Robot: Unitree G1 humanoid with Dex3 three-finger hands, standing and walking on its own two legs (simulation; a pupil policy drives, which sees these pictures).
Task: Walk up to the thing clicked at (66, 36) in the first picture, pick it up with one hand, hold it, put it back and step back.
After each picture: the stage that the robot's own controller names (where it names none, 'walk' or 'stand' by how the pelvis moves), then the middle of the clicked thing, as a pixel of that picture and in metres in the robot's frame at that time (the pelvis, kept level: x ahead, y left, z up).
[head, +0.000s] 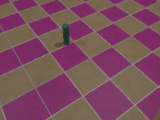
stand; (66, 34) +1.34 +0.23 -0.65
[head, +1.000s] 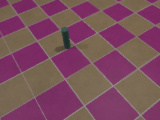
walk; (66, 38) +1.20 +0.31 -0.65
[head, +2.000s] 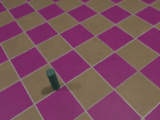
walk; (53, 80) +0.72 +0.34 -0.65
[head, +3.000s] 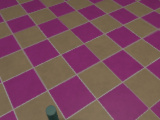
walk; (53, 117) +0.44 +0.25 -0.64
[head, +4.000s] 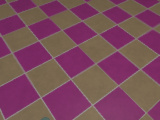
stand; out of the picture +0.34 +0.24 -0.65
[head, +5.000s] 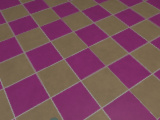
stand; out of the picture +0.35 +0.20 -0.65
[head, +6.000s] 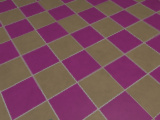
stand; out of the picture +0.35 +0.23 -0.66
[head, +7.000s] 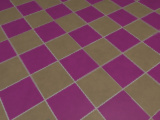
stand; out of the picture +0.34 +0.24 -0.66
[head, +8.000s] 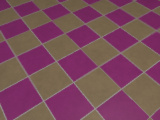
stand; out of the picture +0.33 +0.24 -0.66
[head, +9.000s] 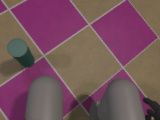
go down; (23, 55) +0.41 +0.25 -0.31
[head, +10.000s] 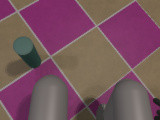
go down; (29, 55) +0.42 +0.25 -0.27
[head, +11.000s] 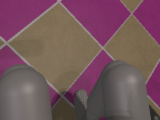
close in; out of the picture +0.41 +0.29 -0.17
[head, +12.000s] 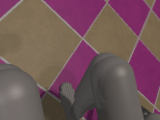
close; out of the picture +0.41 +0.30 -0.16
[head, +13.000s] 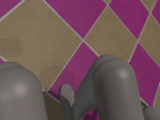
lift; out of the picture +0.39 +0.31 -0.16
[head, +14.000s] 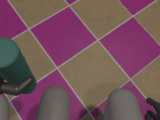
lift; (17, 72) +0.32 +0.22 -0.02
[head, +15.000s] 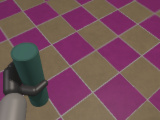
hold; (33, 79) +0.32 +0.18 +0.02
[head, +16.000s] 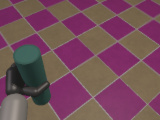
hold; (35, 79) +0.32 +0.18 +0.02
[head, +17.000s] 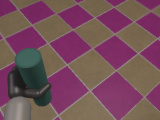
crouch; (37, 81) +0.33 +0.17 -0.01
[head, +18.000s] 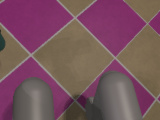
lower; out of the picture +0.47 +0.27 -0.06
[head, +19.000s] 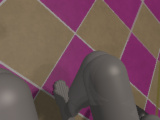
lower; out of the picture +0.44 +0.32 -0.16
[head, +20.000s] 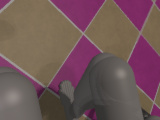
lower; out of the picture +0.43 +0.32 -0.16
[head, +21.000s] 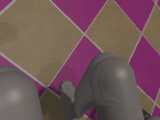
lower; out of the picture +0.42 +0.32 -0.17
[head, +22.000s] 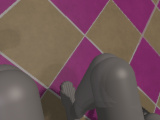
lower; out of the picture +0.41 +0.31 -0.16
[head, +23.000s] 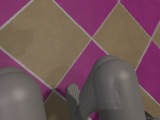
open; out of the picture +0.42 +0.28 -0.17
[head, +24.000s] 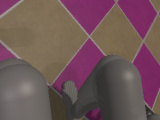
stand; out of the picture +0.41 +0.28 -0.17
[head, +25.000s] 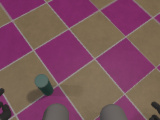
walk; (45, 86) +0.39 +0.22 -0.46
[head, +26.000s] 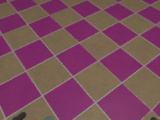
stand; out of the picture +0.35 +0.21 -0.60
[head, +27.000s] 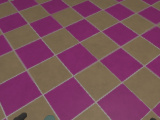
stand; out of the picture +0.36 +0.20 -0.60
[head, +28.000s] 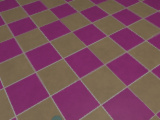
stand; out of the picture +0.37 +0.19 -0.65
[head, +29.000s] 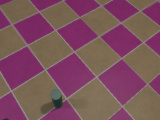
walk; (57, 99) +0.42 +0.15 -0.64
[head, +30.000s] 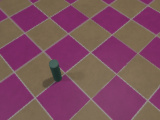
walk; (55, 71) +0.65 +0.25 -0.62
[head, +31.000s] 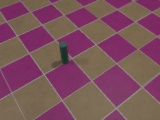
stand; (64, 53) +0.96 +0.25 -0.63
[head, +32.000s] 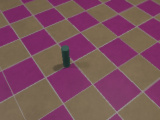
stand; (66, 57) +0.96 +0.21 -0.65
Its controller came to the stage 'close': yes
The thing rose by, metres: 0.68
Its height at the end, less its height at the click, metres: +0.00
